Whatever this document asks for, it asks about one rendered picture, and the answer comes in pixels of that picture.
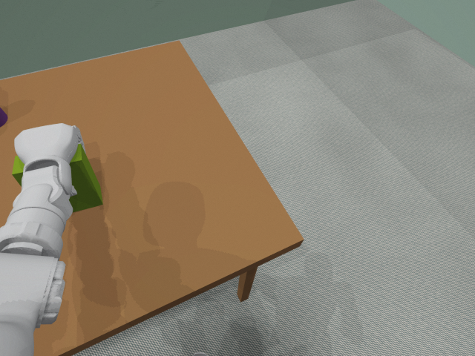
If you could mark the robot left upper arm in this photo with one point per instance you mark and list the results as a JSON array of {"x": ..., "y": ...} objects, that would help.
[{"x": 31, "y": 289}]

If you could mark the table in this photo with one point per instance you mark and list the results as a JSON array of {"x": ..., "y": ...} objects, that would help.
[{"x": 185, "y": 206}]

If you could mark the robot left forearm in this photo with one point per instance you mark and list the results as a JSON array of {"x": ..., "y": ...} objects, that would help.
[{"x": 38, "y": 218}]

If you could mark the sponge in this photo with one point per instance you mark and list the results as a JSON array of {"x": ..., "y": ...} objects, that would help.
[{"x": 83, "y": 179}]

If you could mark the robot left hand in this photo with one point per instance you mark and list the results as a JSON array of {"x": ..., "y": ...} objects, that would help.
[{"x": 59, "y": 140}]

